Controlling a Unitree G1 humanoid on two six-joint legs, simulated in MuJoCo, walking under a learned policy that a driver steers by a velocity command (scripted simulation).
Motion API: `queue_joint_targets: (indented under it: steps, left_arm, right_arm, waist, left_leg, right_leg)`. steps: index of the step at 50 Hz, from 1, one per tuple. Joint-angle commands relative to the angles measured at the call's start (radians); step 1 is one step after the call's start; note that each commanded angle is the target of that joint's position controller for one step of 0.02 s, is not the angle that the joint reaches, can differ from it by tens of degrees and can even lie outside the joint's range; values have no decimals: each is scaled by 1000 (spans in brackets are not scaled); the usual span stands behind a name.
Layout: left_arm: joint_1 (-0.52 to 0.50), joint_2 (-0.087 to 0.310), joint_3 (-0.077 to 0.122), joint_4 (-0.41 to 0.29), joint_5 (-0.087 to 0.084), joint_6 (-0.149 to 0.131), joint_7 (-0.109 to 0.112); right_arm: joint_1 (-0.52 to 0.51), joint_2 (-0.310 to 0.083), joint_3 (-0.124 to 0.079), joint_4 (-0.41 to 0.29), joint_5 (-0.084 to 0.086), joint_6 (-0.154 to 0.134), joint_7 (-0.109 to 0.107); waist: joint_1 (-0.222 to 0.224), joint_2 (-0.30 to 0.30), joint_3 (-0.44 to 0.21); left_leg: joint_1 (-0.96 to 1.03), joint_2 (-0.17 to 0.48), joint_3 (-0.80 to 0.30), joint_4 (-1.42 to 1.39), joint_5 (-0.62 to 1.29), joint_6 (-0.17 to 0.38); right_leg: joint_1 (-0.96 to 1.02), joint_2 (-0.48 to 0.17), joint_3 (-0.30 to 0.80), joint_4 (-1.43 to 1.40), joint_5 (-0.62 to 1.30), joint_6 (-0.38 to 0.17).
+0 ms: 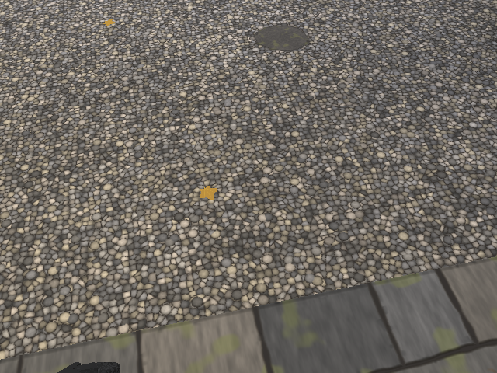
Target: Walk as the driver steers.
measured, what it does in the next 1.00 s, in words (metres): walks ahead, turning left: left foot, then right foot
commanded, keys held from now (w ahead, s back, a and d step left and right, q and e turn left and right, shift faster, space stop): w+q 0.56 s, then w+e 0.44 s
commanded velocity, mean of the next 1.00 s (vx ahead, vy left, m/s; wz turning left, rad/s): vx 0.50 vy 0.00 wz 0.28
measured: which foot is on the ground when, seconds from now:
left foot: up 0.00-0.38, down 0.40-0.92, up 0.94-1.00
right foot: down 0.00-0.40, up 0.42-0.90, down 0.92-1.00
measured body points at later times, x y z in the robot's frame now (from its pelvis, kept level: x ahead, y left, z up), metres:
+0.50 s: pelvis +0.23 +0.09 -0.01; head +0.27 +0.11 +0.43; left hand +0.22 +0.38 -0.13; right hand +0.47 -0.12 -0.10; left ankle +0.29 +0.18 -0.73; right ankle +0.14 -0.10 -0.63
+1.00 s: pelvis +0.49 +0.12 -0.02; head +0.50 +0.12 +0.43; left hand +0.52 +0.42 -0.12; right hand +0.67 -0.11 -0.13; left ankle +0.33 +0.20 -0.65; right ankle +0.54 +0.06 -0.73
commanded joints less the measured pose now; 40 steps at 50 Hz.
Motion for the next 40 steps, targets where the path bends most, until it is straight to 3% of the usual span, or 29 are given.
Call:
queue_joint_targets:
  steps: [1,3,5,10,13,16,18,19,20,21,22,23,24,25,26,27,29,32,34,35,36,37,38,40]
  left_arm:
    - [121,87,31,6,5,1,0]
    - [97,93,38,20,9,-8,1]
    - [106,119,50,41,9,-19,6]
    - [141,170,66,86,4,-10,17]
    - [177,204,75,107,-12,4,19]
    - [197,234,86,125,-29,21,20]
    - [186,268,95,124,-39,35,26]
    - [174,265,92,122,-45,43,26]
    - [195,234,79,116,-31,39,30]
    - [261,99,35,59,20,21,20]
    - [213,136,30,34,-8,-17,10]
    - [126,199,47,13,-47,-33,3]
    - [105,187,41,8,-43,-42,6]
    - [97,182,42,17,-15,-44,16]
    - [112,190,49,23,2,-36,19]
    - [125,192,52,26,5,-23,17]
    - [141,166,46,38,6,0,17]
    - [78,117,23,38,9,18,16]
    - [2,102,15,17,12,14,2]
    - [15,82,9,30,11,11,-2]
    - [9,90,11,31,2,12,-7]
    - [22,116,23,49,-5,12,-11]
    - [77,146,39,71,-14,10,-19]
    - [19,167,47,45,-16,8,-28]
  right_arm:
    - [-73,-94,-31,-112,-9,1,0]
    - [-72,-55,-26,-121,-8,18,6]
    - [-101,-40,-23,-141,-9,28,8]
    - [-230,-13,-5,-184,-15,28,35]
    - [-317,-17,-1,-223,-12,30,52]
    - [-363,-40,-9,-262,-13,35,64]
    - [-296,-77,-31,-260,-19,41,63]
    - [-141,-116,-58,-219,-18,45,58]
    - [35,-190,-96,-171,-11,53,40]
    - [43,-321,-115,-171,1,50,26]
    - [65,-286,-96,-211,-7,31,35]
    - [42,-207,-75,-195,-16,19,42]
    - [3,-171,-64,-189,-14,11,41]
    - [-67,-137,-53,-196,-17,10,38]
    - [-118,-109,-42,-213,-30,8,34]
    - [-142,-104,-39,-224,-39,7,30]
    - [-138,-101,-38,-209,-37,1,21]
    - [-90,-112,-36,-167,-38,-5,6]
    - [-67,-122,-36,-145,-34,-3,-3]
    - [-55,-130,-39,-133,-45,-4,-1]
    - [-51,-129,-37,-129,-45,-6,4]
    - [-43,-136,-38,-131,-59,-12,10]
    - [-29,-154,-43,-116,-72,-19,13]
    - [-28,-130,-39,-108,-61,-18,10]
  waist:
    - [74,-151,-2]
    - [48,-155,20]
    - [41,-121,27]
    - [78,-91,52]
    - [107,-84,79]
    - [106,-94,90]
    - [54,-120,24]
    - [-32,-106,-55]
    - [-107,-49,-147]
    - [-20,243,-194]
    - [-60,188,-391]
    - [-79,98,-267]
    - [-46,59,-162]
    - [-4,-1,-101]
    - [36,16,-76]
    - [58,27,-67]
    - [74,15,-58]
    - [47,25,-15]
    - [18,29,-9]
    - [16,48,-35]
    - [12,52,-26]
    - [12,32,-42]
    - [24,55,-45]
    - [14,18,33]
  left_leg:
    - [-399,116,-39,119,105,-6]
    - [-343,130,-25,88,160,-16]
    - [-357,134,-26,35,217,-29]
    - [-322,126,21,-241,444,-16]
    - [-302,114,65,-343,441,10]
    - [-286,92,105,-405,329,49]
    - [-130,19,174,-427,228,87]
    - [71,-36,200,-494,269,116]
    - [379,-28,123,-511,319,160]
    - [681,246,-414,-596,224,322]
    - [769,358,-789,-779,33,420]
    - [706,333,-664,-804,61,358]
    - [571,289,-532,-791,136,323]
    - [432,246,-430,-783,239,290]
    - [323,210,-362,-792,341,279]
    - [258,192,-339,-814,379,280]
    - [188,183,-274,-832,470,285]
    - [152,163,-167,-849,561,253]
    - [162,141,-109,-839,583,211]
    - [135,130,-74,-823,601,206]
    - [117,127,-56,-833,559,202]
    - [80,139,-49,-834,532,210]
    - [133,201,-88,-793,562,224]
    - [291,239,-100,-739,656,220]
  right_leg:
    - [321,-293,334,-286,-27,-172]
    - [238,-272,224,-335,93,-170]
    - [231,-279,148,-353,194,-182]
    - [253,-260,-22,-346,264,-154]
    - [296,-283,-66,-331,253,-139]
    - [381,-313,-103,-273,351,-113]
    - [404,-300,-151,-116,680,-86]
    - [367,-261,-191,76,769,-56]
    - [172,-218,-207,346,625,-9]
    - [-274,-50,-172,746,-254,60]
    - [-402,19,87,910,-412,58]
    - [-489,-31,120,901,-323,37]
    - [-478,-67,106,828,-248,21]
    - [-418,-104,105,743,-186,20]
    - [-340,-124,114,685,-139,23]
    - [-291,-128,114,651,-113,29]
    - [-259,-127,91,571,-77,49]
    - [-268,-131,73,392,108,65]
    - [-252,-117,64,267,267,42]
    - [-176,-97,45,277,335,38]
    - [-146,-80,34,263,345,35]
    - [-77,-51,2,347,391,34]
    - [-114,-76,54,449,376,21]
    - [-323,-86,92,452,216,-9]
